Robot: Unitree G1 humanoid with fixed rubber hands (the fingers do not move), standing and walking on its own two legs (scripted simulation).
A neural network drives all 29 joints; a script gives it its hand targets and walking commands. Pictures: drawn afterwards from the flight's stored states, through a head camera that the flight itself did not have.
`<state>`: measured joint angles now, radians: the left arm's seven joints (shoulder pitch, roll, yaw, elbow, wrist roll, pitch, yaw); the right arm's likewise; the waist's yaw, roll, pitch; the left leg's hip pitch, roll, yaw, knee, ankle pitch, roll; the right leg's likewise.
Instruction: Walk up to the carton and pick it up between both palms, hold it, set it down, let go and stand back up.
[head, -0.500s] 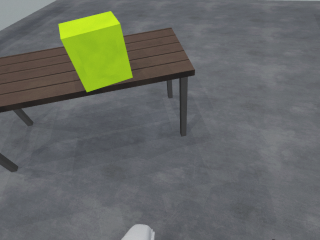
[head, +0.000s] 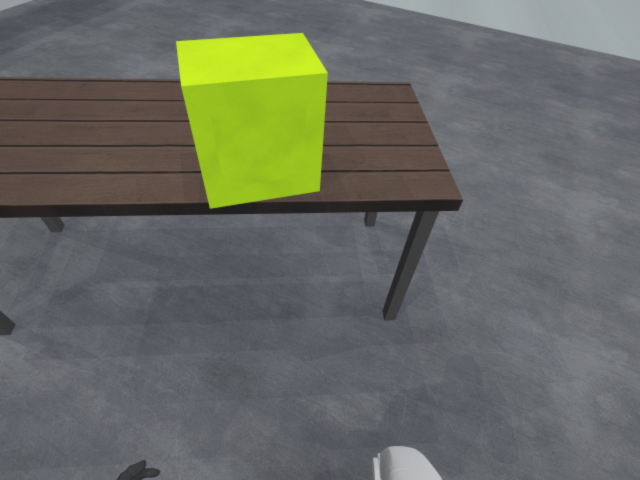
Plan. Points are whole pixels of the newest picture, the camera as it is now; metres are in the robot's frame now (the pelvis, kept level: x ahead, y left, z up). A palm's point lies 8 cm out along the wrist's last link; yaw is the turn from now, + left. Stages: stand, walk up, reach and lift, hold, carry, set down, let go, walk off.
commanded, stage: walk up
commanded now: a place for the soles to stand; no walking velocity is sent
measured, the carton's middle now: (254, 123) +0.79 +0.11 +0.00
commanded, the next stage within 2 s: none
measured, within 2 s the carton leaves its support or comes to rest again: neither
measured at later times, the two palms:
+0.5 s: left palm (129, 451) +0.18 +0.24 -0.07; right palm (510, 391) +0.25 -0.30 -0.12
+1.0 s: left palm (114, 377) +0.30 +0.31 -0.12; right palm (428, 293) +0.41 -0.20 -0.09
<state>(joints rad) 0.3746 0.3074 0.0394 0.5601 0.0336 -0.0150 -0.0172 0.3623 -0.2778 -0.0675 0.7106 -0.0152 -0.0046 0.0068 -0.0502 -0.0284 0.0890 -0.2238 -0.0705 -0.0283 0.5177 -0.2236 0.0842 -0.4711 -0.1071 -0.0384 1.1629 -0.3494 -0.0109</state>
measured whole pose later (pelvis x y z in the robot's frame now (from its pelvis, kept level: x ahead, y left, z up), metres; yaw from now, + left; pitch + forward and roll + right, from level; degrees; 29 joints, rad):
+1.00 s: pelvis +0.26 +0.05 -0.01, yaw +4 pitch -3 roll -2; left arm 0.43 0.27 0.02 0.60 0.01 0.03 0.04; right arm 0.18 -0.25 -0.02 0.67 -0.01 0.04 -0.01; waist -0.02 -0.01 0.08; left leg -0.34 0.03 0.09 0.58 -0.19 0.06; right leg -0.37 -0.03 0.01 1.02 -0.54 0.02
